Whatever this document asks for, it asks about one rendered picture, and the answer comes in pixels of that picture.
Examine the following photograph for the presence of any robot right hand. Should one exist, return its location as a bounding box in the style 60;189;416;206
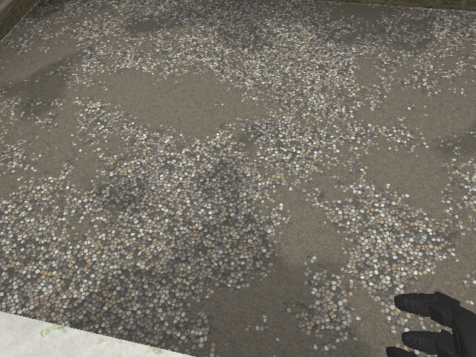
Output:
386;292;476;357

